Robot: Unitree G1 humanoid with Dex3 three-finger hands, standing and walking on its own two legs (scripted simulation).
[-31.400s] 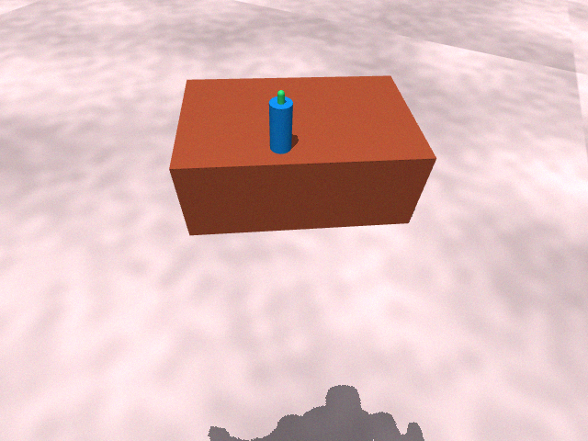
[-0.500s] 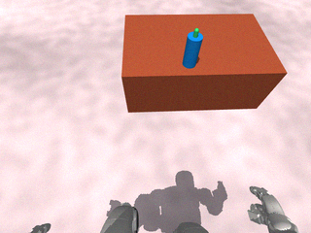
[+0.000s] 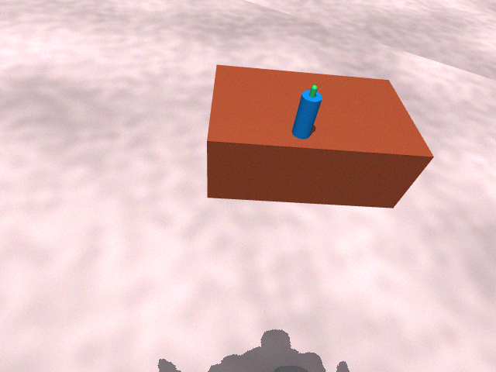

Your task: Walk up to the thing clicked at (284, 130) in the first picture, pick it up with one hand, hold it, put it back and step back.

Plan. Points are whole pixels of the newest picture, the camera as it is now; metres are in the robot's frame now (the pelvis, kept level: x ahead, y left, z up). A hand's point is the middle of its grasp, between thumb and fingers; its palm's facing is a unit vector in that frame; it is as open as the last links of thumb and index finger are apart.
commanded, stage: step back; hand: right
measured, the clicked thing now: (307, 111) +1.10 -0.30 -0.26
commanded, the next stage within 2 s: stand in 0.74 s
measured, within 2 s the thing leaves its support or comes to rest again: neither
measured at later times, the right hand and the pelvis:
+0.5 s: hand out of the picture +0.10 -0.27 -0.15, palm faces +0.00 +0.93 -0.36, open 7.4 cm; pelvis +0.02 -0.01 +0.00, yaw -2 degrees
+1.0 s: hand out of the picture +0.14 -0.27 -0.14, palm faces +0.03 +0.93 -0.36, open 7.4 cm; pelvis +0.04 -0.01 +0.01, yaw -1 degrees
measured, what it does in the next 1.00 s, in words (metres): steps on the spot: right foot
